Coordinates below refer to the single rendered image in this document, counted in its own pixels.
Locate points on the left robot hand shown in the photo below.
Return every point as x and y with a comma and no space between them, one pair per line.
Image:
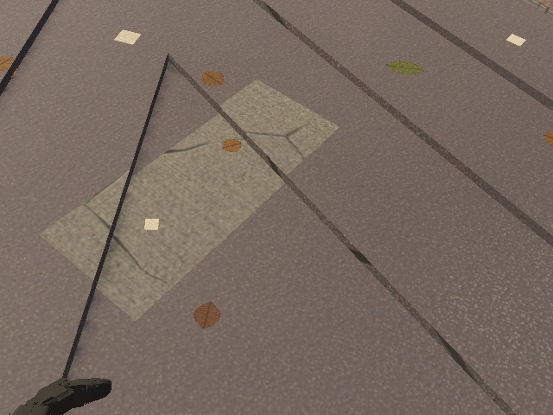
61,396

